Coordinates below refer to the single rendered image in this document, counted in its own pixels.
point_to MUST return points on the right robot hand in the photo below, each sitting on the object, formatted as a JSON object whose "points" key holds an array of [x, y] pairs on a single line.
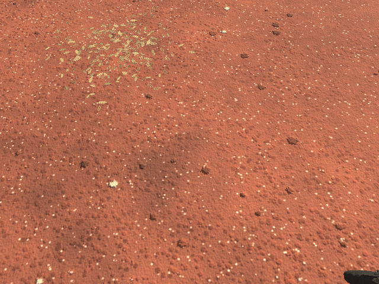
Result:
{"points": [[361, 277]]}

